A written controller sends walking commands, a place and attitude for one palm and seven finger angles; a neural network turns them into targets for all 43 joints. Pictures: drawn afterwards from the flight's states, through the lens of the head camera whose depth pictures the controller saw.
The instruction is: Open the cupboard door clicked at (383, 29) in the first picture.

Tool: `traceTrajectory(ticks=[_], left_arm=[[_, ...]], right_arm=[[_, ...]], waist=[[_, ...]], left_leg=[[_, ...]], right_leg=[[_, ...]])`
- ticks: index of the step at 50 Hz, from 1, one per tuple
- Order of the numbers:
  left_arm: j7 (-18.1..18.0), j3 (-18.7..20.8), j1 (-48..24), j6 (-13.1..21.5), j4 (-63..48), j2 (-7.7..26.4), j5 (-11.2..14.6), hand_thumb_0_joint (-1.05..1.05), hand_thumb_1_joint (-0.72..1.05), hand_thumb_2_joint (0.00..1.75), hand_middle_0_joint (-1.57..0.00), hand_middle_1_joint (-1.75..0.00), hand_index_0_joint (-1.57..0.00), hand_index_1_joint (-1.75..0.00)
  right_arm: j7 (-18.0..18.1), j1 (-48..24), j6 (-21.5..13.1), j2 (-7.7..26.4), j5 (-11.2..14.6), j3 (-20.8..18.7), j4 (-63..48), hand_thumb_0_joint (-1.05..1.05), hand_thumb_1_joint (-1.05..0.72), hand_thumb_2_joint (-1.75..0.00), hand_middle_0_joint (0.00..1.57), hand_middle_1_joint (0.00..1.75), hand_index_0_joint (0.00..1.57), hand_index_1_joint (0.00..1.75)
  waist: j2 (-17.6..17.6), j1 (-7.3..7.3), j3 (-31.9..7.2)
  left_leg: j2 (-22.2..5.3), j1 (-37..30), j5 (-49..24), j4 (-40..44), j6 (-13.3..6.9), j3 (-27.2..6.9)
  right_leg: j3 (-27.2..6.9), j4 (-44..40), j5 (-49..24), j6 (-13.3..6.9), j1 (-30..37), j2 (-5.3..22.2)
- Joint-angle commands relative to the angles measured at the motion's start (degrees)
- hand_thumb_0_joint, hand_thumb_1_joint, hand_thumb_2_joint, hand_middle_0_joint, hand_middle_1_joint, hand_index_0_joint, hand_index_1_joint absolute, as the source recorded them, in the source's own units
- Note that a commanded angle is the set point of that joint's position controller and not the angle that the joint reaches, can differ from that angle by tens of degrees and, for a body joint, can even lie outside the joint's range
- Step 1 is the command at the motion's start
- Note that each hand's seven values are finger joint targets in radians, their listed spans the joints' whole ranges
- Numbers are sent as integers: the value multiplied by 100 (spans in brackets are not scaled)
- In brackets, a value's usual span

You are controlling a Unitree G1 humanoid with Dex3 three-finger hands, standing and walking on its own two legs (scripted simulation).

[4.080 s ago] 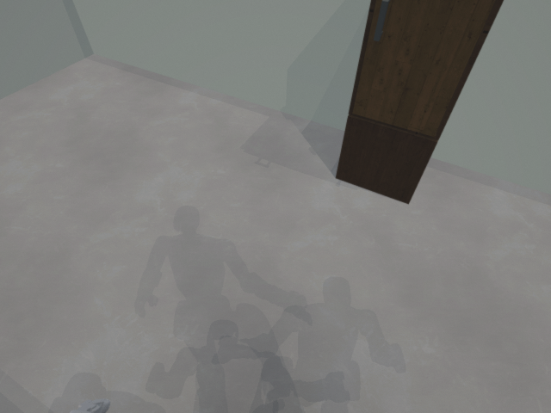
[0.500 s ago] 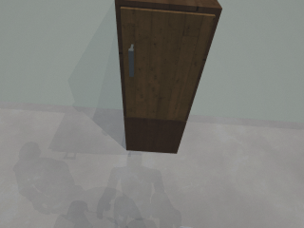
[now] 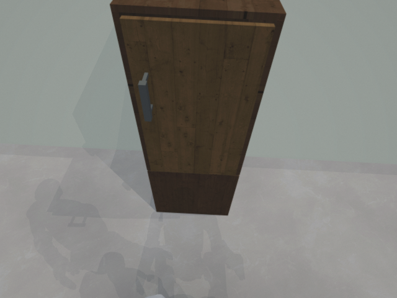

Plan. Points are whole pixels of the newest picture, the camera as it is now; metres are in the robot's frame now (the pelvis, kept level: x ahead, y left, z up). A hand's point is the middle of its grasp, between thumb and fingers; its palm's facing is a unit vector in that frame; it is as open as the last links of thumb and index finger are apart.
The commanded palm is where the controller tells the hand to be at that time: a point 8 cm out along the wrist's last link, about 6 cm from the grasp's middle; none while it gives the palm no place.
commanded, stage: come to a stop and stand still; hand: left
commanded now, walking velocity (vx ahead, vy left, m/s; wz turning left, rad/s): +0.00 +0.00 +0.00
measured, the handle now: (147, 97) +0.60 +0.18 +0.05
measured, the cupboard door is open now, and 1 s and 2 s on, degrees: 0 0 0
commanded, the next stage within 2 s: look again from close up in 1.34 s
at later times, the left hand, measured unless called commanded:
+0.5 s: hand out of the picture +0.10 +0.16 -0.16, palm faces +0.05 -0.95 -0.31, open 7.3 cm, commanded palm none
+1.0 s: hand out of the picture +0.04 +0.18 -0.18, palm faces +0.07 -0.98 -0.19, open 7.4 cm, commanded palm none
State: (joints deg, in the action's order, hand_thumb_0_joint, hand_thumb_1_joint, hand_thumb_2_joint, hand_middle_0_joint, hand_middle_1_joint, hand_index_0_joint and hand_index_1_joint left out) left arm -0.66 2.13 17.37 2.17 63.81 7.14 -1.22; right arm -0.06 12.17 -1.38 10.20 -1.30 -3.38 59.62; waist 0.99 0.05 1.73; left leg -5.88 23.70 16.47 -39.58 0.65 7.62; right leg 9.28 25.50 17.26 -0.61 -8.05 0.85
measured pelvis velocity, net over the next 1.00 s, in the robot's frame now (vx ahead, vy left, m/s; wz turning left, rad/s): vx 0.04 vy -0.01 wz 0.01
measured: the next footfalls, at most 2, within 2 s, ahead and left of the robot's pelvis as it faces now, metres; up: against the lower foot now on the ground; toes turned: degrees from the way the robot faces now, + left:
left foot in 0.04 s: +0.11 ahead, +0.11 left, +0.00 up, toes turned +10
right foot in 0.40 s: +0.12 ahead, -0.15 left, +0.00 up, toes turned -4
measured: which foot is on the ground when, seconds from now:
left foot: up 0.00-0.02, down 0.04-0.40, up 0.42-0.80, down 0.82-1.00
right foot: down 0.00-0.06, up 0.08-0.38, down 0.40-1.00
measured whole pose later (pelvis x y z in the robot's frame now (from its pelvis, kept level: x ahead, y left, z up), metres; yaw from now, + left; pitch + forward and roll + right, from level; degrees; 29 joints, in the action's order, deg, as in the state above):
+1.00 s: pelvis +0.04 -0.01 +0.00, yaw +0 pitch +0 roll +0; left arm -0.8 1.7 14.7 -1.7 63.0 10.9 -0.8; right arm 1.3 14.9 0.8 8.5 -0.8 -0.9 62.5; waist -1.8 -1.8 1.3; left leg -1.2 7.4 17.6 -25.0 0.4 2.9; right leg 3.8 26.0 9.8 1.8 -15.8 4.2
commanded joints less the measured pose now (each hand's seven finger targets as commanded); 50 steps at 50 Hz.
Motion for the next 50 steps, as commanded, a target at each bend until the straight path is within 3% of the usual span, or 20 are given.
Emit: traceTrajectory(ticks=[1,2,3,4,6,10,14,17,18,19,20,22,25,32,37,39,41,43,46,50], left_arm=[[-20,103,230,32,-169,620,19,0,90,90,-20,-30,-20,-30],[-17,71,281,3,-254,355,51,0,90,90,-20,-30,-20,-30],[-51,20,329,-38,-294,289,75,0,90,90,-20,-30,-20,-30],[-99,13,237,-105,-253,338,56,0,90,90,-20,-30,-20,-30],[-108,-38,325,-145,-92,286,70,0,90,90,-20,-30,-20,-30],[-149,61,230,-328,-292,515,38,0,90,90,-20,-30,-20,-30],[-139,174,126,-407,-563,546,7,0,90,90,-20,-30,-20,-30],[-129,198,442,-362,-593,583,-7,0,90,90,-20,-30,-20,-30],[-133,203,493,-318,-601,756,-43,0,90,90,-20,-30,-20,-30],[-164,246,303,-257,-699,1213,-111,0,90,90,-20,-30,-20,-30],[-137,262,244,-258,-819,1514,-71,0,90,90,-20,-30,-20,-30],[-168,272,-253,-285,-931,1460,-67,0,90,90,-20,-30,-20,-30],[-170,262,-487,-243,-1045,1320,-37,0,90,90,-20,-30,-20,-30],[-151,327,-27,-204,-890,1492,-73,0,90,90,-20,-30,-20,-30],[-124,300,-298,-251,-792,1459,-38,0,90,90,-20,-30,-20,-30],[-118,230,-438,-289,-758,1194,37,0,90,90,-20,-30,-20,-30],[-69,132,-409,-323,-815,737,51,0,90,90,-20,-30,-20,-30],[-45,83,-461,-352,-655,684,-11,0,90,90,-20,-30,-20,-30],[-22,23,-105,-276,-349,739,16,0,90,90,-20,-30,-20,-30],[-60,-33,-28,-223,-130,783,30,0,90,90,-20,-30,-20,-30]], right_arm=[[17,1156,-165,321,-1,28,169,0,-90,-90,20,30,20,30],[82,1498,-181,719,-58,-25,214,0,-90,-90,20,30,20,30],[161,1422,-128,881,-51,-7,220,0,-90,-90,20,30,20,30],[250,1091,-98,767,-44,63,194,0,-90,-90,20,30,20,30],[305,331,-99,535,17,149,48,0,-90,-90,20,30,20,30],[324,203,67,793,51,-78,-22,0,-90,-90,20,30,20,30],[282,-102,205,962,-3,-222,-206,0,-90,-90,20,30,20,30],[208,-487,257,910,1,-237,-351,0,-90,-90,20,30,20,30],[167,-479,276,772,34,-220,-382,0,-90,-90,20,30,20,30],[114,-273,302,402,79,-167,-445,0,-90,-90,20,30,20,30],[90,-282,389,336,94,-157,-522,0,-90,-90,20,30,20,30],[80,-277,537,359,43,-171,-456,0,-90,-90,20,30,20,30],[21,-44,462,575,-1,-173,-318,0,-90,-90,20,30,20,30],[-3,-159,347,467,40,-31,-438,0,-90,-90,20,30,20,30],[50,497,248,354,77,44,-201,0,-90,-90,20,30,20,30],[81,824,162,449,70,67,-28,0,-90,-90,20,30,20,30],[110,577,140,896,19,33,-193,0,-90,-90,20,30,20,30],[149,21,117,822,14,81,-207,0,-90,-90,20,30,20,30],[197,165,69,617,57,136,-58,0,-90,-90,20,30,20,30],[188,477,44,522,74,151,144,0,-90,-90,20,30,20,30]], waist=[[209,337,26],[1197,419,-98],[1800,342,-248],[1527,244,-110],[787,-42,45],[712,52,-464],[837,6,-483],[635,-274,-458],[86,-299,-433],[-1304,-179,-354],[-1551,-264,-278],[-1382,-144,15],[-951,-86,-48],[-1013,-390,-401],[-1190,-116,-531],[-650,49,-446],[624,-79,-45],[1071,-193,373],[648,-243,155],[5,-133,162]], left_leg=[[-93,-1983,-1028,1288,-81,-299],[-1058,-2299,-1928,1771,-473,-1426],[-1744,-2157,-2619,2314,-870,-2246],[-1745,-1758,-3298,2328,-1032,-2131],[-1452,-1583,-4734,2014,-1065,-1329],[-1280,-2212,-5467,1724,-997,-869],[-1349,-1872,-4745,1650,-999,-738],[-1088,-1198,-3022,1295,-671,-551],[-719,-898,-1868,879,-385,-338],[118,-257,99,-6,-9,119],[466,-261,1661,-944,48,-269],[420,-62,1453,-2150,-32,-880],[349,381,623,-2516,90,-937],[402,15,913,-593,184,-624],[511,-1065,247,1017,81,-359],[268,-1897,-345,1956,-17,-539],[-890,-963,66,2627,-470,-1745],[-761,-121,829,3095,-524,-1708],[-299,-716,-444,2491,-342,-1090],[-132,-882,-455,2270,-182,-908]], right_leg=[[-593,190,-436,-375,-1193,794],[-180,1205,239,-81,-1634,273],[-224,2126,1625,98,-1643,57],[-666,2518,1749,104,-1516,247],[-813,2188,1313,179,-1283,499],[-613,1761,790,227,-1247,324],[-598,1906,704,157,-1191,239],[-582,833,-429,127,-470,291],[-771,143,-1370,120,-214,488],[-2098,-458,-2324,-217,-138,1506],[-2555,-925,-2473,-813,-706,2290],[-2606,-1188,-926,-1019,-1284,2117],[-1999,-970,-1081,-815,-676,1768],[-1947,-902,-1506,-917,229,1771],[-1643,-793,-992,-644,-177,1402],[-1310,-407,-306,-273,-878,1008],[-547,248,96,126,-959,373],[-493,534,-174,194,-502,348],[-636,-13,-921,140,-240,391],[-826,-293,-1223,112,-132,552]])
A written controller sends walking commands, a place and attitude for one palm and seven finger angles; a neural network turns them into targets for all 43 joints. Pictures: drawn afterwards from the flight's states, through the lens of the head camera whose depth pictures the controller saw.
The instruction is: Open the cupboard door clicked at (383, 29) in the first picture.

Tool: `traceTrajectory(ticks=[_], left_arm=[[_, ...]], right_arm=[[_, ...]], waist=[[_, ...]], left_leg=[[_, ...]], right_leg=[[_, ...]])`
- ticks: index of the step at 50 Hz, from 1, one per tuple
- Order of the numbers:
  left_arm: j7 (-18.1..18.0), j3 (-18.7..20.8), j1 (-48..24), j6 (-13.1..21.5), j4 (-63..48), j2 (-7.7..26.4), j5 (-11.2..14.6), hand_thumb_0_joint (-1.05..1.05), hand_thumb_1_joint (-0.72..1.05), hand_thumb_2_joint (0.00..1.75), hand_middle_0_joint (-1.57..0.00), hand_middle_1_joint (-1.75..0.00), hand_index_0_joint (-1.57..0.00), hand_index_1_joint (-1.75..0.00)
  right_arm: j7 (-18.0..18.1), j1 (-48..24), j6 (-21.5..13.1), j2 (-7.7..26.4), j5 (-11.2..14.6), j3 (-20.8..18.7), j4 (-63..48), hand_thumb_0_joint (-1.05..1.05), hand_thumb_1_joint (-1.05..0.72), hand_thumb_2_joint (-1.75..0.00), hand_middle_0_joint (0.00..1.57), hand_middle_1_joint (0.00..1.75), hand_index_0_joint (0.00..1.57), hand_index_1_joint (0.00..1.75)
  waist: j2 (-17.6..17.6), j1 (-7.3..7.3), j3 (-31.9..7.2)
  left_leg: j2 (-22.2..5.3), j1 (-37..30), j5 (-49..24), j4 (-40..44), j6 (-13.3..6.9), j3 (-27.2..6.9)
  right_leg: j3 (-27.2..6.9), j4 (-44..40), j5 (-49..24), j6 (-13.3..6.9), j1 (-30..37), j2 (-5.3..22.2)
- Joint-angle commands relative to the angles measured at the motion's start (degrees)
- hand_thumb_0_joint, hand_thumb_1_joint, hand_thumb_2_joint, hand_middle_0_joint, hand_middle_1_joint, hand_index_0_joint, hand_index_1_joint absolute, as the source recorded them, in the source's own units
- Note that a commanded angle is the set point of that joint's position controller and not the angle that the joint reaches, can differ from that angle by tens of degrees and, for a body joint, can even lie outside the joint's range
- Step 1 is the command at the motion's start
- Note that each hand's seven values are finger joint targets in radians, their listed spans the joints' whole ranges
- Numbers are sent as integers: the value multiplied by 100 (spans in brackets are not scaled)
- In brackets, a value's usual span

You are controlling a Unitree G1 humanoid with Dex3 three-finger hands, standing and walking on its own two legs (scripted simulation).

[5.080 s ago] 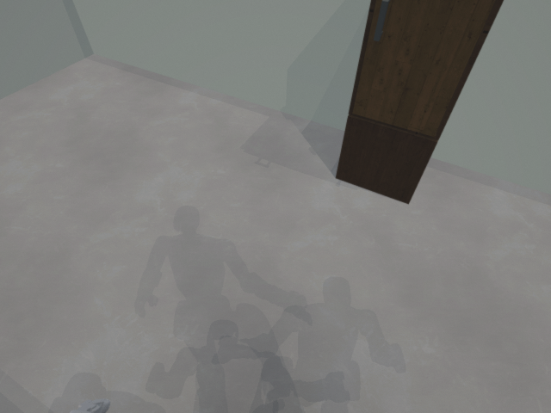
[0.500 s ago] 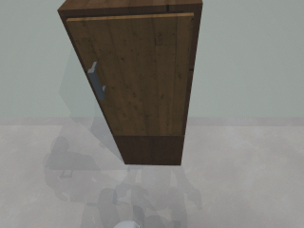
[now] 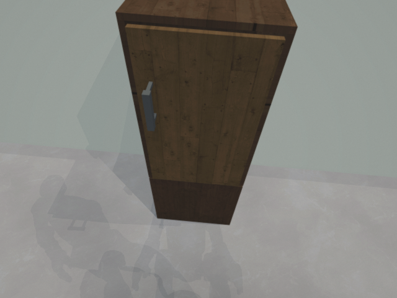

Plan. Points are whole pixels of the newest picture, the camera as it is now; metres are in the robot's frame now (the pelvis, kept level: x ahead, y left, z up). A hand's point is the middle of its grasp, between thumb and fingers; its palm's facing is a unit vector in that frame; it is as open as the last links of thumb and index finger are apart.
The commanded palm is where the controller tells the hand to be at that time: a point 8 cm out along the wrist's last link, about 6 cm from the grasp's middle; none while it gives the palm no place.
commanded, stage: come to a stop and stand still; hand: left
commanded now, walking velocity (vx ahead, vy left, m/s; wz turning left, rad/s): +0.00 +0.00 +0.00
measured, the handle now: (150, 106) +0.56 +0.18 +0.05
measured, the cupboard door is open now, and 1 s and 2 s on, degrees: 0 0 0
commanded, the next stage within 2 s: look again from close up in 0.34 s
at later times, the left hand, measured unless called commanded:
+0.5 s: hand out of the picture +0.03 +0.17 -0.18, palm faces +0.02 -0.98 -0.21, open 7.3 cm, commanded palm none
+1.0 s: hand out of the picture +0.05 +0.16 -0.17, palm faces +0.02 -0.97 -0.25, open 7.3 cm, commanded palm none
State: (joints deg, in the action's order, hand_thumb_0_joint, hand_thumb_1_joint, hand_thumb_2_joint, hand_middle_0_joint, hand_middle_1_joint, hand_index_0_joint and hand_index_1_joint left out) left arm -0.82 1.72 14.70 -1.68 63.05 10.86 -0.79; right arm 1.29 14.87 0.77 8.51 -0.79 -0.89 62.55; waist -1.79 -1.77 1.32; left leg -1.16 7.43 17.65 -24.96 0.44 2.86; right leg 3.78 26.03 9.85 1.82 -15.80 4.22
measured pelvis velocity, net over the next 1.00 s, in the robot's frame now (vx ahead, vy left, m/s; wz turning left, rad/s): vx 0.02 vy -0.02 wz -0.01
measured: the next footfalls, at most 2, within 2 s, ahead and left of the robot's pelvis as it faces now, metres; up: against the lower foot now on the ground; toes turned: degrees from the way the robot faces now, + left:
none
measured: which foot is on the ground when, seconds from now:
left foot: down 0.00-1.00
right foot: down 0.00-1.00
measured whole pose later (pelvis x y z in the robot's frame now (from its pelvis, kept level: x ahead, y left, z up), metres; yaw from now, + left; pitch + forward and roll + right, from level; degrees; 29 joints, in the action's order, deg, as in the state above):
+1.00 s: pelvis +0.02 -0.02 +0.00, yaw -1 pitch -1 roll +1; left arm -1.4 0.2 12.9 0.7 63.9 8.2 -0.3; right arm 1.3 17.2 -0.8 9.8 -1.0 0.1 62.3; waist 3.7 0.2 2.6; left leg -2.7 4.2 19.2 -24.3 2.4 3.2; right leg 3.7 30.2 14.3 -0.1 -15.1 2.9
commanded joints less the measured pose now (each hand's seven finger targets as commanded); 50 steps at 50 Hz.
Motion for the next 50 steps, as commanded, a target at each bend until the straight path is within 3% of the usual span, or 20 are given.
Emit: traceTrajectory(ticks=[1,7,21,22,23,24,26,28,30,33,37,42,50], left_arm=[[-53,-7,220,167,-20,401,-11,0,90,90,-20,-30,-20,-30],[-100,-35,318,215,118,332,12,0,90,90,-20,-30,-20,-30],[-141,-36,357,230,204,233,22,0,90,90,-20,-30,-20,-30],[-391,-59,792,330,364,424,-14,0,90,90,-20,-30,-20,-30],[-329,-21,691,397,129,568,7,0,90,90,-20,-30,-20,-30],[-267,-89,497,383,62,451,9,0,90,90,-20,-30,-20,-30],[-200,-100,387,355,-26,338,6,0,90,90,-20,-30,-20,-30],[-169,-100,332,337,-62,264,10,0,90,90,-20,-30,-20,-30],[-151,-110,277,330,-82,257,20,0,90,90,-20,-30,-20,-30],[-130,-104,211,301,-95,308,19,0,90,90,-20,-30,-20,-30],[-117,-71,197,331,-98,427,27,0,90,90,-20,-30,-20,-30],[-110,-47,119,322,-104,468,26,0,90,90,-20,-30,-20,-30],[-100,-21,108,352,-53,526,26,0,90,90,-20,-30,-20,-30]], right_arm=[[58,277,-173,663,42,-82,-108,0,-90,-90,20,30,20,30],[97,494,-237,570,49,-41,93,0,-90,-90,20,30,20,30],[140,686,-244,395,37,-34,272,0,-90,-90,20,30,20,30],[71,204,-305,669,88,-67,-182,0,-90,-90,20,30,20,30],[55,630,-272,445,33,-64,-275,0,-90,-90,20,30,20,30],[37,724,-292,352,28,-18,-275,0,-90,-90,20,30,20,30],[49,850,-346,402,-19,-7,-330,0,-90,-90,20,30,20,30],[76,810,-327,508,-5,-6,-420,0,-90,-90,20,30,20,30],[81,800,-290,539,8,3,-464,0,-90,-90,20,30,20,30],[63,736,-261,510,-9,30,-429,0,-90,-90,20,30,20,30],[45,749,-264,499,-14,41,-339,0,-90,-90,20,30,20,30],[44,722,-251,502,-22,55,-245,0,-90,-90,20,30,20,30],[48,709,-238,488,-16,51,-89,0,-90,-90,20,30,20,30]], waist=[[194,73,257],[285,111,-14],[213,123,135],[150,7,265],[743,232,-305],[780,227,-235],[1125,179,-264],[573,174,-134],[123,210,91],[133,189,447],[78,196,222],[138,184,324],[-25,180,124]], left_leg=[[-616,707,-701,813,-154,-428],[-618,328,-1605,651,-114,-291],[-613,236,-1719,617,-105,-202],[-629,683,-2341,-468,26,-42],[-334,624,-876,-70,2,-169],[-455,648,-942,161,-46,-279],[-626,483,-2288,129,-145,-340],[-633,411,-2458,69,-188,-350],[-568,415,-1902,159,-199,-327],[-485,567,-1216,371,-198,-307],[-418,418,-975,426,-179,-263],[-416,436,-791,522,-150,-228],[-406,275,-782,454,-97,-150]], right_leg=[[-275,-369,-533,-135,633,217],[-235,-283,-1059,-165,810,280],[-245,-250,-1308,-214,847,257],[-574,144,-3088,-289,784,518],[-622,289,-2357,-435,995,628],[-448,334,-1319,-452,791,443],[-187,528,-782,-406,719,188],[-141,489,-777,-389,614,136],[-203,362,-919,-379,485,186],[-307,213,-689,-367,389,195],[-399,115,-839,-391,559,248],[-447,-7,-659,-394,524,248],[-538,-157,-879,-427,613,331]])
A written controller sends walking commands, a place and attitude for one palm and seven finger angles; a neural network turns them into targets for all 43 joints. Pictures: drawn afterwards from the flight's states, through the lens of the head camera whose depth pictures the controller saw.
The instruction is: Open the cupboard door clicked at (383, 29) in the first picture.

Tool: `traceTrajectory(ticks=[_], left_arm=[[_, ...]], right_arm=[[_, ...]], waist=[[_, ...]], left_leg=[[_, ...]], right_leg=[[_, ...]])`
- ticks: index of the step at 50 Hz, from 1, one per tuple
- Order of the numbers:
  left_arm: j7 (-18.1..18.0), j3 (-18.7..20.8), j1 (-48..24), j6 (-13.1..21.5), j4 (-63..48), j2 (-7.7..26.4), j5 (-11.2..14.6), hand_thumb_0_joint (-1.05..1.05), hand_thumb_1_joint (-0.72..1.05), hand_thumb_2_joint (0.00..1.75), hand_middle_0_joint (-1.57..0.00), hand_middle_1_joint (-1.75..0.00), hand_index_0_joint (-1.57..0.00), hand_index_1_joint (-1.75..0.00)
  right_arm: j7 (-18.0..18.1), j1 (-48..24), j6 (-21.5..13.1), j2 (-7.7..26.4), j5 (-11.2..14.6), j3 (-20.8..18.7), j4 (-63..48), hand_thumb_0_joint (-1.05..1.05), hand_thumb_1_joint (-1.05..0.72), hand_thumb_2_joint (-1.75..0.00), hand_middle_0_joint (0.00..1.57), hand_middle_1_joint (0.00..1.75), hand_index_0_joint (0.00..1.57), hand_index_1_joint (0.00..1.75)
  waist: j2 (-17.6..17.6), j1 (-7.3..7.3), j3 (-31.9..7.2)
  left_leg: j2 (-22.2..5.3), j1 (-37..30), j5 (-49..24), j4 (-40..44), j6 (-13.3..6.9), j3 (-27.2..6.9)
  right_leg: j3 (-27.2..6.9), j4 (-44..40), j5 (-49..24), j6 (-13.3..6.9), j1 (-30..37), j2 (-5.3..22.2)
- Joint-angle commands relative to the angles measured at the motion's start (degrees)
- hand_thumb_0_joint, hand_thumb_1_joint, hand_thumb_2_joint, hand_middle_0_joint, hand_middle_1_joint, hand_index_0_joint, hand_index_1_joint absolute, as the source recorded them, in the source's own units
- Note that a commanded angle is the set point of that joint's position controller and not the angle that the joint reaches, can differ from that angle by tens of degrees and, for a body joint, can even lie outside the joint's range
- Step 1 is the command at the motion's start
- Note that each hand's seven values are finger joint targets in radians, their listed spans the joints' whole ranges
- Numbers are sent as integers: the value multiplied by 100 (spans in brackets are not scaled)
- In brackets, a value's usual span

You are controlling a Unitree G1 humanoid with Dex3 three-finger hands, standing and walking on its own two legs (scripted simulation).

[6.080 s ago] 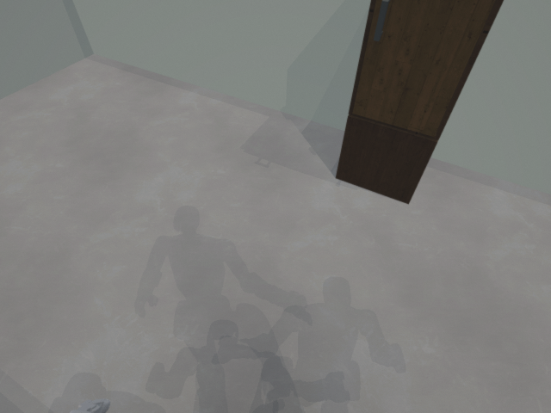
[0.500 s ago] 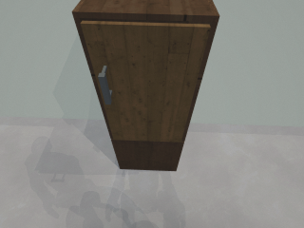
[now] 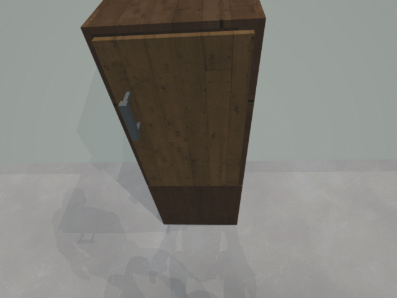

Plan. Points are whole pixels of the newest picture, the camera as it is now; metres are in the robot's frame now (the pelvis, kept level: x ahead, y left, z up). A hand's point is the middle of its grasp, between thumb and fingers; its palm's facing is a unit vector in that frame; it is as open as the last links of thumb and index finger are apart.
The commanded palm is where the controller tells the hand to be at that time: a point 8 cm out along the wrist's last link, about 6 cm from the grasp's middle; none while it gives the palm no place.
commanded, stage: raise the hand with hooked fingers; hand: left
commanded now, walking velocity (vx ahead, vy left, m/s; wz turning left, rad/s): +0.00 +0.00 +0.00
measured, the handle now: (131, 116) +0.54 +0.21 +0.05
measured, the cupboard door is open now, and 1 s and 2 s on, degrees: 0 0 0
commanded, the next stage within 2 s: none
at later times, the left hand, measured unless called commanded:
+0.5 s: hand (102, 295) +0.14 +0.21 -0.05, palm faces +0.05 -1.00 +0.03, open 8.7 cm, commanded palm +0.13 +0.26 -0.03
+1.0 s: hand (74, 256) +0.19 +0.26 +0.00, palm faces +0.04 -1.00 -0.07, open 11.7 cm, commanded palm +0.16 +0.31 +0.02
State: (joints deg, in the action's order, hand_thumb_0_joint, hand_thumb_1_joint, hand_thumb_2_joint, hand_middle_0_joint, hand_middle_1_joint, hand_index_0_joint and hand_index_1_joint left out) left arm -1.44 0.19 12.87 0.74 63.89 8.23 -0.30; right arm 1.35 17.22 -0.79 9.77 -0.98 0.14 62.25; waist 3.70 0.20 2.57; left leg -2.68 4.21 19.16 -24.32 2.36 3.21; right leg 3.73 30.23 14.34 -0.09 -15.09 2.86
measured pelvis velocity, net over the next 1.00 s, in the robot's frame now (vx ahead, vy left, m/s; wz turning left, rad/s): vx -0.04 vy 0.04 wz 0.03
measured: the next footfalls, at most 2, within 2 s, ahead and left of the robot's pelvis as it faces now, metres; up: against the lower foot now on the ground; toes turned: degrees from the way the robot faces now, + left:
none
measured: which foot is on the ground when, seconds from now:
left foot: down 0.00-1.00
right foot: down 0.00-1.00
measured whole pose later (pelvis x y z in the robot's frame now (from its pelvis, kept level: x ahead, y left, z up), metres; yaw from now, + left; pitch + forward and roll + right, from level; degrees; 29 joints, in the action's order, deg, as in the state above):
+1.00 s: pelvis -0.04 +0.04 -0.06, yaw +2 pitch +11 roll -2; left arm 17.6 15.9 16.1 15.6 1.1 16.4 17.1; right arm 2.4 18.1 -15.3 14.7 1.1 1.9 31.7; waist 0.9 0.9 -5.0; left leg -1.8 37.4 30.8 -57.4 -0.6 0.8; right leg 3.8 52.5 19.9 2.1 -43.0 5.0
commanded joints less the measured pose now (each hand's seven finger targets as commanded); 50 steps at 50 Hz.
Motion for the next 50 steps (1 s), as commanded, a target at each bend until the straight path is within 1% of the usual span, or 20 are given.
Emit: traceTrajectory(ticks=[1,2,3,4,5,6,7,8,10,12,15,16,19,21,26,29,32,38,41,50], left_arm=[[-37,138,258,107,-127,783,-25,0,90,90,-20,-30,-20,-30],[-35,138,266,107,-124,781,-24,0,90,90,-20,-30,-20,-30],[-275,202,1042,179,79,976,-22,0,90,90,-20,-30,-20,-30],[-130,889,-3775,1572,-8345,2150,1039,0,88,89,-20,-32,-20,-32],[-345,816,-644,1277,-6851,1719,569,0,85,88,-20,-33,-20,-33],[-483,306,657,596,-6146,566,840,0,83,87,-21,-34,-21,-34],[-411,325,430,630,-5928,362,925,0,81,86,-21,-36,-21,-36],[-304,716,-19,947,-6246,745,992,0,78,85,-21,-37,-21,-37],[157,1141,915,1642,-5543,666,1093,0,74,83,-21,-40,-21,-40],[846,1275,1709,2464,-5164,470,1266,0,69,81,-22,-43,-22,-43],[1978,1360,1697,3820,-5223,524,1548,0,62,78,-22,-48,-22,-48],[2314,1547,1666,3921,-5016,748,1643,0,60,77,-22,-50,-22,-50],[2674,1597,1076,3254,-5875,981,1995,0,53,74,-23,-54,-23,-54],[2554,1582,370,2851,-6531,1083,2117,0,48,72,-23,-57,-23,-57],[1926,1482,-695,2954,-8233,1345,1700,0,36,67,-24,-64,-24,-64],[1893,1218,-491,2830,-8166,1166,1518,0,29,64,-24,-69,-24,-69],[2037,1284,-375,2347,-7642,1289,1541,0,22,61,-25,-74,-25,-74],[2025,1876,162,1567,-7472,1509,1793,0,8,55,-26,-82,-26,-82],[1891,1957,16,1627,-7441,1543,1869,0,1,52,-26,-87,-26,-87],[1999,2076,-393,1907,-7287,1770,1845,0,-20,43,-28,-100,-28,-100]], right_arm=[[45,496,-78,313,2,-54,-25,0,-90,-90,20,30,20,30],[45,470,-75,351,2,-57,-13,0,-90,-90,20,30,20,30],[-9,-152,-104,668,56,-195,-362,0,-90,-90,20,30,20,30],[295,-341,-1098,1526,352,-287,-2272,0,-90,-90,20,30,20,30],[468,-578,-1541,1127,211,-294,-2014,0,-90,-90,20,30,20,30],[438,-754,-1729,834,364,-264,-2081,0,-90,-90,20,30,20,30],[421,-542,-1795,932,394,-259,-1887,0,-90,-90,20,30,20,30],[400,-645,-1910,1074,339,-389,-2216,0,-90,-90,20,30,20,30],[331,-599,-2031,1066,191,-520,-2544,0,-90,-90,20,30,20,30],[120,-709,-2094,1001,188,-548,-2972,0,-90,-90,20,30,20,30],[-135,-947,-2097,1107,166,-635,-3449,0,-90,-90,20,30,20,30],[-186,-865,-2049,1185,217,-668,-3603,0,-90,-90,20,30,20,30],[-81,-1078,-1861,1306,369,-625,-4350,0,-90,-90,20,30,20,30],[35,-992,-1770,1299,376,-548,-4571,0,-90,-90,20,30,20,30],[178,-467,-1710,1225,212,-378,-4407,0,-90,-90,20,30,20,30],[186,-423,-1757,1199,217,-309,-4180,0,-90,-90,20,30,20,30],[211,-504,-1765,1254,243,-236,-4093,0,-90,-90,20,30,20,30],[211,-674,-1740,1160,268,-160,-4183,0,-90,-90,20,30,20,30],[199,-671,-1779,1168,236,-126,-4128,0,-90,-90,20,30,20,30],[237,-348,-1865,1338,265,-187,-3979,0,-90,-90,20,30,20,30]], waist=[[-559,-8,-7],[-507,-17,36],[-2051,-362,-94],[-463,384,-2696],[1133,-152,-2777],[1150,-108,-1626],[11,138,-749],[-659,227,-242],[-1752,-7,-513],[-1325,-342,-724],[-1198,-341,-1086],[-1084,-379,-1154],[-985,-337,-1604],[-989,-150,-1575],[-25,137,-2102],[485,183,-2159],[193,180,-1972],[-115,-162,-2216],[-230,-143,-1827],[-43,-11,-1774]], left_leg=[[-276,595,-933,429,-289,-193],[-262,618,-912,392,-280,-182],[-365,1334,-818,-988,-145,46],[300,271,-1697,-92,-440,-74],[298,-7,-2393,59,-434,64],[241,660,-2233,11,-179,-101],[238,1058,-1850,-203,-237,-131],[282,1495,-1269,-446,-313,-253],[343,2212,-555,-949,-360,-177],[450,2859,-312,-1433,-223,-99],[504,3843,64,-2441,-173,-42],[515,4070,121,-2699,-194,-41],[627,4332,557,-2892,-310,101],[570,4453,774,-2969,-346,-23],[326,3881,76,-3067,-360,-321],[284,3519,-255,-2903,-316,-465],[272,3615,-93,-2716,-290,-568],[304,3550,-301,-2215,-218,-582],[294,3601,-238,-2111,-199,-608],[272,3230,-433,-1972,-197,-504]], right_leg=[[-490,-580,-1288,-238,565,450],[-519,-606,-1252,-231,517,449],[-763,-335,-4301,-31,1053,706],[-838,-18,-3312,-148,1410,358],[-565,172,-2168,-332,1392,-14],[-217,31,-1394,-284,816,-28],[-15,-117,-1255,-121,297,-53],[-11,-126,-707,-26,-268,-41],[-58,88,499,87,-780,-40],[-185,698,770,-21,-940,0],[-513,1470,812,-118,-1474,70],[-756,1600,891,-177,-1515,141],[-977,1441,1682,-87,-1565,156],[-984,1436,2201,-53,-1845,68],[-399,2241,792,-115,-2029,-204],[-61,2379,317,-128,-2205,-237],[86,2259,515,-109,-2183,-280],[222,2003,438,-98,-1493,-256],[240,1899,545,-115,-1542,-287],[176,1665,253,-91,-1410,-218]])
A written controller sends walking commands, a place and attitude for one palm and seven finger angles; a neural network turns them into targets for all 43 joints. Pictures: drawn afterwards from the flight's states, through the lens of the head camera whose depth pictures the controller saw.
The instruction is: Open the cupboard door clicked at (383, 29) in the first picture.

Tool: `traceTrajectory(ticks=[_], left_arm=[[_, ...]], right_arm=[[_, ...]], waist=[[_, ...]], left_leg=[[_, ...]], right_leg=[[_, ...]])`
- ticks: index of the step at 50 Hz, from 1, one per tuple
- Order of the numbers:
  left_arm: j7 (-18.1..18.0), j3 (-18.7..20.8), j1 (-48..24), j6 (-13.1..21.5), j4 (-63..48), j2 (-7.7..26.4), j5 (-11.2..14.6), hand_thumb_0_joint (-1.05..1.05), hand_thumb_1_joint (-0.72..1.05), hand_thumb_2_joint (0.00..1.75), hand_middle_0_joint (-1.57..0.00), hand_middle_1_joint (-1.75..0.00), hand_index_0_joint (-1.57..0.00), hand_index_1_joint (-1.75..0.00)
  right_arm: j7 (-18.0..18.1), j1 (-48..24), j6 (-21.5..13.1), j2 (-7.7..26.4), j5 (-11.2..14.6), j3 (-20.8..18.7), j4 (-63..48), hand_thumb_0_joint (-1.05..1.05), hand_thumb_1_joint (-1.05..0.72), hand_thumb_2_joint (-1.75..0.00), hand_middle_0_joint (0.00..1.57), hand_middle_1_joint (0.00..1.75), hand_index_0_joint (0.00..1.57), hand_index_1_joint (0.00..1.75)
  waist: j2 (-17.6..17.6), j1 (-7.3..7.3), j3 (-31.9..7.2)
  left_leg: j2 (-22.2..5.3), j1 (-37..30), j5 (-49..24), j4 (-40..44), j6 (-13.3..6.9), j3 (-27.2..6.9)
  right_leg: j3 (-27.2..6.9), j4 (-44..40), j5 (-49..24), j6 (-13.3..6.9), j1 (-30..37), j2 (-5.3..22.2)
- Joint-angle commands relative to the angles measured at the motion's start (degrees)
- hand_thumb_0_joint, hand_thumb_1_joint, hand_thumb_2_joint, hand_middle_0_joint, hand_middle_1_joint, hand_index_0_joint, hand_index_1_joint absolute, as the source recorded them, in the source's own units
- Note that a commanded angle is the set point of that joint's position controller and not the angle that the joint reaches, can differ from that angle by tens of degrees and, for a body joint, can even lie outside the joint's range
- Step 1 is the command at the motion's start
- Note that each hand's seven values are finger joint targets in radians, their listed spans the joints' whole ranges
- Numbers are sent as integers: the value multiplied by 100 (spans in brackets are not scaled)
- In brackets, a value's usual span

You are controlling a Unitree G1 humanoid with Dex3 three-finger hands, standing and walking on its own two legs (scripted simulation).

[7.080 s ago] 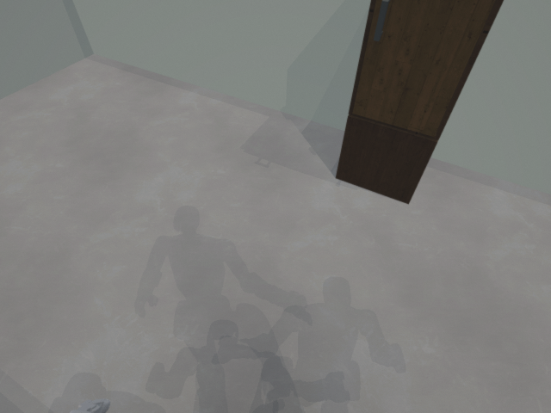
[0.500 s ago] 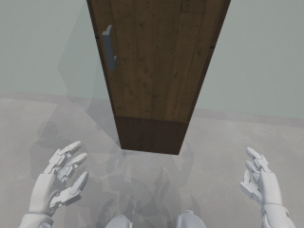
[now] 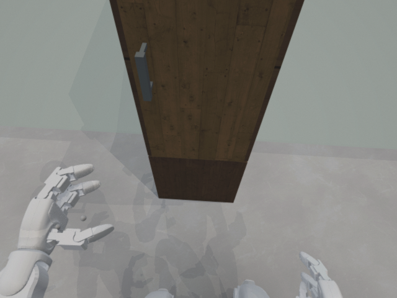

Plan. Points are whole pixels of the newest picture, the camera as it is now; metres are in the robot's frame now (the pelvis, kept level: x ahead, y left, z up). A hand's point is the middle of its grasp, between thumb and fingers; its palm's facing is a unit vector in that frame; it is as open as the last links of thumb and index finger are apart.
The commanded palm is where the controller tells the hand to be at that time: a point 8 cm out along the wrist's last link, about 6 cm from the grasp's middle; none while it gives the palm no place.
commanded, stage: raise the hand with hooked fingers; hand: left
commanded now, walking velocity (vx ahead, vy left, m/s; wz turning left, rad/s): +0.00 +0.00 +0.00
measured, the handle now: (145, 73) +0.58 +0.16 +0.11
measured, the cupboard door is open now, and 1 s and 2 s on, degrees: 0 0 0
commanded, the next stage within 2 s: move the hooked fingers beside the handle in 1.16 s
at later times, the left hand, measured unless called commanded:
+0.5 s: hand (64, 176) +0.29 +0.25 +0.11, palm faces +0.04 -1.00 -0.06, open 13.9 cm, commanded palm +0.26 +0.29 +0.12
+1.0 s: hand (66, 163) +0.31 +0.24 +0.12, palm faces +0.04 -1.00 -0.02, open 14.0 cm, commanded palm +0.28 +0.29 +0.13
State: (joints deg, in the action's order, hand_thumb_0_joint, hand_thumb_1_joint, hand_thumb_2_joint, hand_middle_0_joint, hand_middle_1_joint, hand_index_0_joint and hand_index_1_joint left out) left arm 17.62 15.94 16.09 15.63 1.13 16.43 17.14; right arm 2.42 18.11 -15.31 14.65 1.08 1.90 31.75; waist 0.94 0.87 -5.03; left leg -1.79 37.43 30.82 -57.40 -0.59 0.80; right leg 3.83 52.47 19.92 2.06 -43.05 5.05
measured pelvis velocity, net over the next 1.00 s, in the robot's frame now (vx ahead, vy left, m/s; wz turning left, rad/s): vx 0.01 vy -0.03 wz -0.02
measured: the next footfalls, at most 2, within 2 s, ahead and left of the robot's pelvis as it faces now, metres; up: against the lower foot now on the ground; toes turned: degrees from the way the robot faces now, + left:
none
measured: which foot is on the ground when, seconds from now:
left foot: down 0.00-1.00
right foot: down 0.00-1.00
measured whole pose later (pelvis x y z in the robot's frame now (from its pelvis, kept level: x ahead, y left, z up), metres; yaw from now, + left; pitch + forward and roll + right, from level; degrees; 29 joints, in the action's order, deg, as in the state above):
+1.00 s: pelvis +0.01 -0.03 +0.03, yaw -1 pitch +6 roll +0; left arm 28.7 27.1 -5.1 10.7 23.6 23.1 19.7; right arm 4.8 16.9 -11.4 17.2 2.0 2.2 32.0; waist 1.1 0.1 -1.8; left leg -3.1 23.3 25.0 -42.7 1.4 1.5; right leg 3.9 40.8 16.0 0.4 -30.5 3.0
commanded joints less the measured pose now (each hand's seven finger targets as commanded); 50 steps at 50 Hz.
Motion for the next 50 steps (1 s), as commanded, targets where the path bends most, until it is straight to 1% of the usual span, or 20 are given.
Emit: traceTrajectory(ticks=[1,3,4,8,11,15,18,20,21,23,25,30,33,35,36,40,41,44,48,50], left_arm=[[130,600,-876,405,-1019,1090,142,0,-22,42,-28,-102,-28,-102],[204,699,-916,383,-954,1167,166,0,-27,40,-28,-105,-28,-105],[235,692,-981,379,-1027,1181,177,0,-29,39,-29,-107,-29,-107],[321,792,-1145,290,-938,1277,228,0,-38,35,-29,-112,-29,-112],[417,947,-1366,105,-458,1415,298,0,-45,32,-30,-117,-30,-117],[599,1042,-1828,-62,-165,1548,316,0,-50,30,-30,-120,-30,-120],[761,1199,-2149,-90,-47,1748,366,0,-50,30,-30,-120,-30,-120],[825,1262,-2334,-112,173,1805,388,0,-50,30,-30,-120,-30,-120],[893,1283,-2513,-127,277,1867,422,0,-50,30,-30,-120,-30,-120],[958,1362,-2763,-120,361,1982,405,0,-50,30,-30,-120,-30,-120],[997,1464,-2784,-139,534,2074,422,0,-50,30,-30,-120,-30,-120],[1123,1601,-3202,-205,926,2283,424,0,-50,30,-30,-120,-30,-120],[1174,1715,-3537,-209,934,2496,422,0,-50,30,-30,-120,-30,-120],[1219,1517,-3229,-280,1300,2166,442,0,-50,30,-30,-120,-30,-120],[1269,1534,-3173,-303,1399,2174,482,0,-50,30,-30,-120,-30,-120],[1239,1579,-3231,-284,1331,2270,435,0,-50,30,-30,-120,-30,-120],[1219,1679,-3323,-238,1207,2390,454,0,-50,30,-30,-120,-30,-120],[1125,1737,-3390,-120,1004,2435,419,0,-50,30,-30,-120,-30,-120],[1067,1675,-3446,-50,1002,2370,396,0,-50,30,-30,-120,-30,-120],[1039,1625,-3496,-29,912,2372,339,0,-50,30,-30,-120,-30,-120]], right_arm=[[143,-423,-397,877,54,-354,-923,0,-90,-90,20,30,20,30],[168,-377,-377,871,77,-360,-898,0,-90,-90,20,30,20,30],[174,-379,-378,868,85,-359,-884,0,-90,-90,20,30,20,30],[171,-331,-358,865,76,-343,-815,0,-90,-90,20,30,20,30],[196,-343,-279,909,75,-315,-776,0,-90,-90,20,30,20,30],[242,-439,-186,901,108,-283,-792,0,-90,-90,20,30,20,30],[265,-431,-137,903,96,-260,-785,0,-90,-90,20,30,20,30],[283,-430,-114,908,97,-247,-759,0,-90,-90,20,30,20,30],[290,-449,-102,921,84,-229,-745,0,-90,-90,20,30,20,30],[302,-454,-89,914,96,-229,-720,0,-90,-90,20,30,20,30],[313,-428,-86,920,93,-231,-709,0,-90,-90,20,30,20,30],[329,-427,-15,944,113,-223,-678,0,-90,-90,20,30,20,30],[342,-394,1,953,121,-226,-683,0,-90,-90,20,30,20,30],[331,-389,10,945,136,-226,-695,0,-90,-90,20,30,20,30],[317,-385,18,969,123,-229,-723,0,-90,-90,20,30,20,30],[286,-397,56,992,135,-255,-784,0,-90,-90,20,30,20,30],[281,-400,62,1002,114,-252,-803,0,-90,-90,20,30,20,30],[291,-384,58,966,111,-260,-825,0,-90,-90,20,30,20,30],[323,-380,40,945,109,-253,-791,0,-90,-90,20,30,20,30],[338,-403,16,934,112,-238,-776,0,-90,-90,20,30,20,30]], waist=[[208,-92,-1043],[322,-112,-1156],[515,-118,-1216],[618,-132,-1282],[372,-98,-938],[373,-93,-989],[348,-115,-1203],[132,-102,-1184],[205,-82,-1043],[324,-106,-1179],[178,-118,-1246],[166,-126,-1149],[285,-147,-1314],[140,-157,-996],[-11,-158,-910],[9,-183,-922],[-14,-198,-950],[180,-202,-1182],[212,-158,-1029],[494,-171,-1037]], left_leg=[[191,-132,-1679,1341,96,-275],[180,-343,-1955,1385,101,-259],[184,-453,-2135,1380,106,-237],[148,-822,-2871,1431,140,-253],[164,-722,-2629,1508,112,-214],[194,-782,-2392,1666,82,-156],[201,-944,-2688,1684,60,-118],[196,-917,-2611,1724,52,-112],[207,-903,-2589,1699,42,-97],[207,-988,-2546,1793,43,-90],[203,-1026,-2644,1833,33,-85],[206,-1015,-2503,1961,21,-36],[211,-1200,-2581,2033,4,-20],[217,-1088,-2439,2102,20,-10],[214,-1046,-2407,2076,3,8],[234,-942,-2088,2148,6,34],[229,-965,-2137,2118,-1,32],[233,-1071,-2140,2149,0,50],[223,-1047,-2020,2160,-4,52],[222,-1124,-2002,2211,13,25]], right_leg=[[151,-561,-389,-327,1509,-459],[145,-606,-659,-327,1652,-463],[129,-620,-830,-325,1708,-456],[159,-682,-1425,-315,1924,-483],[144,-830,-1455,-327,2009,-512],[89,-1025,-1400,-308,2200,-475],[33,-1079,-1781,-316,2501,-479],[21,-1142,-1770,-301,2559,-481],[-26,-1169,-1791,-324,2568,-502],[-40,-1228,-1728,-320,2650,-467],[-46,-1271,-1858,-307,2760,-455],[-117,-1416,-1746,-304,2852,-428],[-146,-1458,-1822,-306,2976,-429],[-117,-1526,-1674,-305,2850,-422],[-163,-1536,-1657,-311,2868,-425],[-232,-1642,-1222,-297,2807,-396],[-253,-1603,-1245,-318,2871,-411],[-259,-1606,-1261,-304,2918,-412],[-290,-1649,-1137,-301,2863,-425],[-238,-1639,-1101,-324,2810,-424]])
